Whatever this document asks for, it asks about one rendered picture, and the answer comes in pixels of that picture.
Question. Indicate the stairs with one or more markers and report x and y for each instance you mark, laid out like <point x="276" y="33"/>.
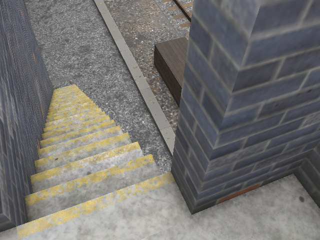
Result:
<point x="83" y="156"/>

